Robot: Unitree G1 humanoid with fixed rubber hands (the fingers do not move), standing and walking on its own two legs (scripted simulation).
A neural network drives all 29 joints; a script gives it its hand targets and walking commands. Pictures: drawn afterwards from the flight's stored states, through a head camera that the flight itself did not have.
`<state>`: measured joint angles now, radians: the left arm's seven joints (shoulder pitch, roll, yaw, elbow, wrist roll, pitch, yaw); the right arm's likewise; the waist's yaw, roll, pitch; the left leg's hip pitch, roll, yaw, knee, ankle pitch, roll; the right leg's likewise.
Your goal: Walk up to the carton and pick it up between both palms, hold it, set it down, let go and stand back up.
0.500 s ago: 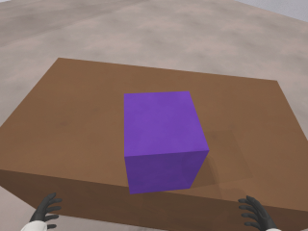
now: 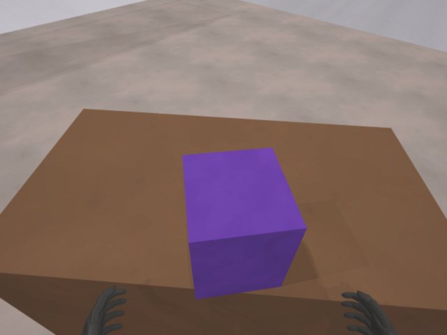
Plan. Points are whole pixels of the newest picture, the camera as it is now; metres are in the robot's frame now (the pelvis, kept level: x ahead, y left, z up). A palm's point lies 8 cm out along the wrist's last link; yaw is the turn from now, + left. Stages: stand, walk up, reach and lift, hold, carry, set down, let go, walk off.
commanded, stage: reach and lift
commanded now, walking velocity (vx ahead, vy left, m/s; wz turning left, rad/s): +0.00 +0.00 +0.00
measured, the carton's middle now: (233, 223) +0.37 +0.00 -0.05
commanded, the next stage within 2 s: none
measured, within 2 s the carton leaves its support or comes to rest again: neither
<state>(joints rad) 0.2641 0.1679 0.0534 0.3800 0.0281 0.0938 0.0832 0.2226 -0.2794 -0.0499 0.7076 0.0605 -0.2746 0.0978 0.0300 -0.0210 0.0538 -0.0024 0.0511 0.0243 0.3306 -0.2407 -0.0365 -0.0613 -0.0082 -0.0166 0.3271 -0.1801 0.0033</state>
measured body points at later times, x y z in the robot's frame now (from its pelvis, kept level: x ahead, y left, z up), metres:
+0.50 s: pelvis -0.01 -0.01 +0.00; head -0.03 +0.01 +0.45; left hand +0.16 +0.21 -0.05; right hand +0.17 -0.23 -0.05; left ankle -0.03 +0.14 -0.75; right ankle +0.00 -0.13 -0.75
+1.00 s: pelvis -0.01 +0.00 +0.00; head -0.02 +0.01 +0.45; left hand +0.20 +0.20 -0.01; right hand +0.22 -0.21 -0.01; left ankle -0.03 +0.14 -0.75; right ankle +0.00 -0.13 -0.75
